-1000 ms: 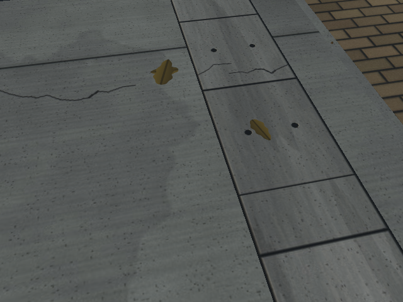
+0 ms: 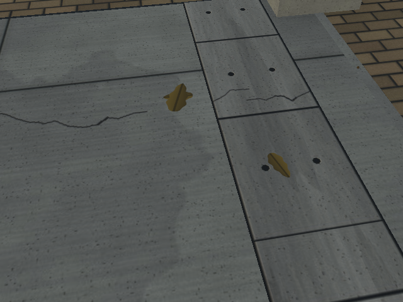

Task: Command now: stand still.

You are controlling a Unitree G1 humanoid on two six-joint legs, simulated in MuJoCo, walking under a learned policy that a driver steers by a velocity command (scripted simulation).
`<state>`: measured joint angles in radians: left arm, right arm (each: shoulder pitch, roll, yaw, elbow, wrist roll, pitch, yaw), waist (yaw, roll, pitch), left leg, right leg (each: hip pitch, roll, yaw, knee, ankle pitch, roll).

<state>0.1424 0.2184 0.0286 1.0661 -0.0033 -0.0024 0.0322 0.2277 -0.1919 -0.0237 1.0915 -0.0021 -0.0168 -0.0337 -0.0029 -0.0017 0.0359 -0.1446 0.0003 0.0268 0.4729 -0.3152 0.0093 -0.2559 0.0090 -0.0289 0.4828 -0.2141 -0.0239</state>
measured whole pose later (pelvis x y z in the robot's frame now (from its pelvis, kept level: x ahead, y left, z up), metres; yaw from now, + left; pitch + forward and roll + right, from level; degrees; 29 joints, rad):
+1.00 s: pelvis +0.34 +0.02 -0.02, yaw +8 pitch +1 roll +1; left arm 0.33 0.24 0.03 1.02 -0.02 -0.12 0.00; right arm 0.07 -0.25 -0.07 0.87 0.02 -0.08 0.05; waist 0.01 0.00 0.06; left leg -0.45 -0.09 0.06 0.57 -0.14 0.11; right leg -0.20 -0.01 0.01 1.20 -0.44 -0.03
